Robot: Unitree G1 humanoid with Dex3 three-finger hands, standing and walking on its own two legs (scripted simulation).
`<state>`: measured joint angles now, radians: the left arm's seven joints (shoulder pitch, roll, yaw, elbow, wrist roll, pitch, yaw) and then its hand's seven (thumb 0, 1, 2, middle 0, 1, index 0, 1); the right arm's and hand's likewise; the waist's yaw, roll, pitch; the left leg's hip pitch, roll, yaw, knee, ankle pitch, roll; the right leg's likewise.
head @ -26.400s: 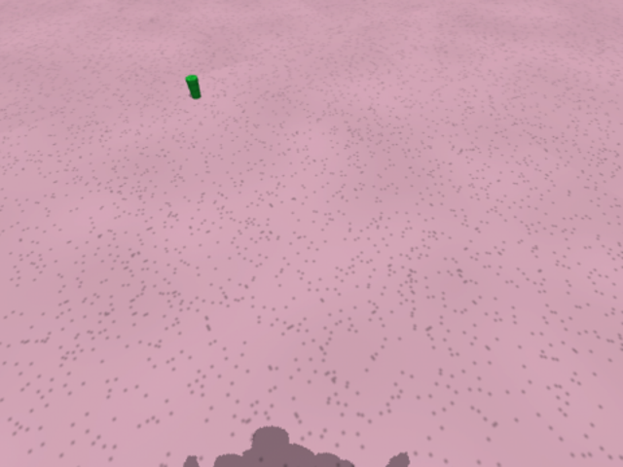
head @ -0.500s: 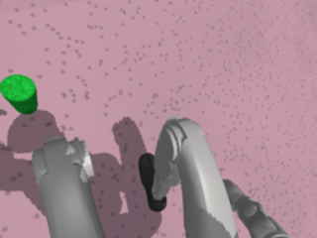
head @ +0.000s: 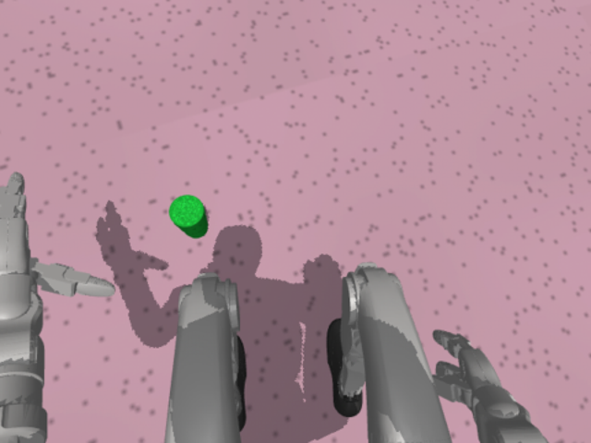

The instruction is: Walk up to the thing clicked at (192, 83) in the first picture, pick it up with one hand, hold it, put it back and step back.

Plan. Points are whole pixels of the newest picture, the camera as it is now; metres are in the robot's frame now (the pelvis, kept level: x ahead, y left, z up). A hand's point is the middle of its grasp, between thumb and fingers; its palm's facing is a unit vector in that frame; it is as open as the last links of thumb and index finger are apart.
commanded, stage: home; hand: left
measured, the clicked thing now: (192, 219) +0.47 +0.21 -0.39
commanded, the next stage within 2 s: none
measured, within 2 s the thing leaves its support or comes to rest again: neither
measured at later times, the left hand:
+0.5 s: hand (23, 293) +0.28 +0.23 +0.11, palm faces +0.17 -0.92 -0.36, open 17.3 cm
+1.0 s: hand out of the picture +0.23 +0.19 +0.21, palm faces +0.19 -0.94 -0.30, open 17.4 cm
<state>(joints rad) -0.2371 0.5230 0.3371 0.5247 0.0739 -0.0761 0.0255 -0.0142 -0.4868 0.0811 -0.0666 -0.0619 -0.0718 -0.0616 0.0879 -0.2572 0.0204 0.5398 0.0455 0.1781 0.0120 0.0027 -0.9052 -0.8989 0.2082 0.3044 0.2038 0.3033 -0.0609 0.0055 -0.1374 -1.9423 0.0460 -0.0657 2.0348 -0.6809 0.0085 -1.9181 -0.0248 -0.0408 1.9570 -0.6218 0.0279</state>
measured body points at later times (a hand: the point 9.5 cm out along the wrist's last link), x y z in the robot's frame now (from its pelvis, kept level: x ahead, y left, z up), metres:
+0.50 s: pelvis +0.06 -0.01 +0.21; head +0.15 +0.02 +0.65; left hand +0.26 +0.28 +0.14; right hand +0.23 -0.25 +0.11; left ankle +0.08 +0.12 -0.42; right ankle +0.10 -0.13 -0.42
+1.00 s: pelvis +0.09 +0.00 +0.27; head +0.11 +0.00 +0.72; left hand +0.22 +0.24 +0.23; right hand +0.28 -0.22 +0.20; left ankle +0.08 +0.12 -0.42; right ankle +0.10 -0.13 -0.42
